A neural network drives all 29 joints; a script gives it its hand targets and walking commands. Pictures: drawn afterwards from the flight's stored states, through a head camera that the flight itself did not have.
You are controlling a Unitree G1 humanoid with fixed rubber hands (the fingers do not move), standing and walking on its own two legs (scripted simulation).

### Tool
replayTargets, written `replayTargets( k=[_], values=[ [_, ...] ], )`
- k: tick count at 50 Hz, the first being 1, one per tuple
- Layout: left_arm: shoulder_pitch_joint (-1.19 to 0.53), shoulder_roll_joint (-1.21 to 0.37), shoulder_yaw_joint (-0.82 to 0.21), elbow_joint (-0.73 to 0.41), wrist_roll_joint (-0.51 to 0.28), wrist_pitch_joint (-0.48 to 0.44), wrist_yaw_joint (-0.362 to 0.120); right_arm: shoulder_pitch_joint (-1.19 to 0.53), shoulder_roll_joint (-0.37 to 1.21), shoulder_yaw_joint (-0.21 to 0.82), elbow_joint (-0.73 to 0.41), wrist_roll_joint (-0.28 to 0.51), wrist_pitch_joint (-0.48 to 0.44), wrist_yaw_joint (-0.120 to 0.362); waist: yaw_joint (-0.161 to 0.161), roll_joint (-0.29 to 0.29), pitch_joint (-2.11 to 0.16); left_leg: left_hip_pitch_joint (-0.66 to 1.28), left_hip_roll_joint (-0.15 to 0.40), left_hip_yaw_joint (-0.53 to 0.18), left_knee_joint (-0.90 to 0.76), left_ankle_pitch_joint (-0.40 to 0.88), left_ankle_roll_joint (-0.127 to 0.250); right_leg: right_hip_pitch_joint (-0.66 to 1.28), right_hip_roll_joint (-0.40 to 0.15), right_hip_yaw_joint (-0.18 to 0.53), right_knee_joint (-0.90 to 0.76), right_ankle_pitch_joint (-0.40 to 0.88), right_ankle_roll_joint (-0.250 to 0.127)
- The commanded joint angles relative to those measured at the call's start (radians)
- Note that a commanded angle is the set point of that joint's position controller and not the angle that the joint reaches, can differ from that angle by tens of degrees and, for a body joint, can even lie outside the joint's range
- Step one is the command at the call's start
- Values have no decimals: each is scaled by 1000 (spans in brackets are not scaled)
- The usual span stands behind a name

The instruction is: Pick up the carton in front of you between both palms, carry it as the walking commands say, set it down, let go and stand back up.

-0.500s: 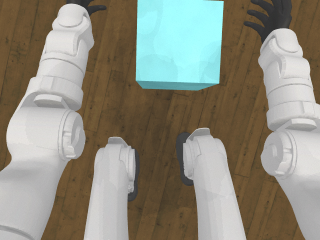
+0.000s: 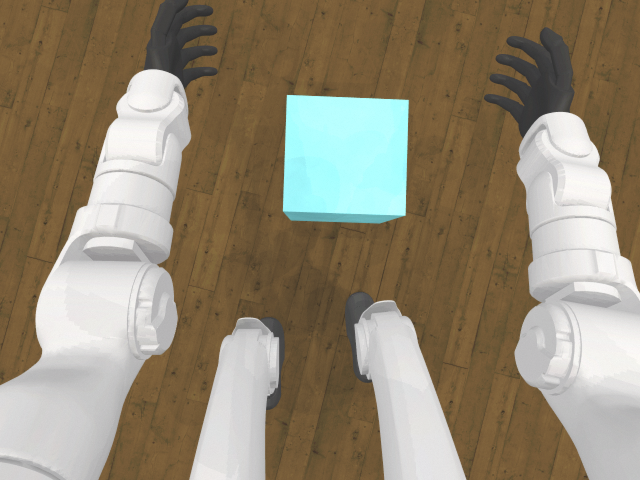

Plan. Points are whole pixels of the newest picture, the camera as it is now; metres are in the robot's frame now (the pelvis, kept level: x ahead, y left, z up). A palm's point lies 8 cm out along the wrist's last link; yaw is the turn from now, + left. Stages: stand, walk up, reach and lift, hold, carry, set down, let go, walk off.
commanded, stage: set down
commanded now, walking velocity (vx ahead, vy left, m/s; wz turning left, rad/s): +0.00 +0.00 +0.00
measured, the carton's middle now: (340, 169) +0.51 -0.08 -0.47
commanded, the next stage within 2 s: let go in 0.06 s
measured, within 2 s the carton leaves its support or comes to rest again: neither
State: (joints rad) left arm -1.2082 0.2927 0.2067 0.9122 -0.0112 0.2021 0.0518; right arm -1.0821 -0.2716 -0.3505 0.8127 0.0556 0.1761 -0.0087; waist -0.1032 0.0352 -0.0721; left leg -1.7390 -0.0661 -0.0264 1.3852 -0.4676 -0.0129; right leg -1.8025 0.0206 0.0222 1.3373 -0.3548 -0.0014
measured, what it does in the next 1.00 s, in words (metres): rises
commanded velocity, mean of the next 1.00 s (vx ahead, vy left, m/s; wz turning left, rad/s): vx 0.00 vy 0.00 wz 0.00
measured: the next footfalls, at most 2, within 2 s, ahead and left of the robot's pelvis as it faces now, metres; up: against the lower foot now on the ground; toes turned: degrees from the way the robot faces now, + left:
none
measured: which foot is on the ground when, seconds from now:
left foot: down 0.00-1.00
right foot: down 0.00-1.00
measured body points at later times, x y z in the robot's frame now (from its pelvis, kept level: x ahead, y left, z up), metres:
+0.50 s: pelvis +0.05 -0.02 +0.12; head +0.28 -0.03 +0.51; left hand +0.44 +0.16 +0.00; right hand +0.39 -0.28 +0.01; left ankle +0.06 +0.12 -0.56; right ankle +0.10 -0.11 -0.56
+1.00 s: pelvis +0.10 +0.01 +0.18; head +0.15 +0.01 +0.63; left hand +0.30 +0.23 +0.10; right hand +0.26 -0.23 +0.11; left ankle +0.06 +0.12 -0.56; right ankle +0.10 -0.11 -0.56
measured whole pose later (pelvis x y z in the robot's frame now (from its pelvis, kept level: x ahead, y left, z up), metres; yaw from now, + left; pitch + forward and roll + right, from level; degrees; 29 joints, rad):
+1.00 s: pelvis +0.10 +0.01 +0.18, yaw -2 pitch +4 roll -1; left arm 0.18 0.20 0.06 0.48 0.02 0.02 -0.03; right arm 0.23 -0.21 -0.04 0.43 0.02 0.03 0.08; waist -0.02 0.00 0.02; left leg -0.23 -0.03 -0.04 0.46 -0.30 0.02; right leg -0.30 0.03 0.04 0.43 -0.21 0.00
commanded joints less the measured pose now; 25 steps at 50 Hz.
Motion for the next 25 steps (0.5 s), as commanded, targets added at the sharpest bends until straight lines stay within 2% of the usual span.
replayTargets(
  k=[1, 7, 11, 14, 19, 25],
  values=[
    [-236, 86, 18, -95, 14, -29, -10, -192, -123, -27, -102, -20, -30, 7, -39, 29, -992, 438, -36, 48, -207, 261, -27, 780, 32, -62, -142, 415, 37],
    [-125, 37, 57, -97, 82, -43, -8, -96, -93, -43, -94, -84, -49, 37, -18, 33, -982, 551, -27, 40, -323, 316, -35, 877, 30, -58, -254, 440, 32],
    [55, -23, 69, -184, 132, -42, 24, 62, -97, -21, -153, -135, -56, 69, -8, 17, -1029, 676, -27, 33, -401, 391, -39, 1010, 31, -53, -321, 503, 21],
    [212, -60, 57, -288, 137, -49, 44, 200, -101, 15, -223, -156, -59, 93, -7, -12, -1008, 731, -28, 35, -464, 402, -37, 1134, 27, -40, -377, 532, 11],
    [397, -71, 23, -422, 117, -81, 37, 381, -91, 81, -303, -132, -79, 114, -5, -38, -846, 758, -19, 36, -563, 337, -30, 1303, 11, -2, -472, 536, 6],
    [661, -76, -7, -405, 95, -132, -3, 631, -32, 150, -311, -77, -122, 118, 26, -53, -676, 787, -9, 32, -652, 309, -18, 1467, -10, 40, -554, 586, 13]
  ],
)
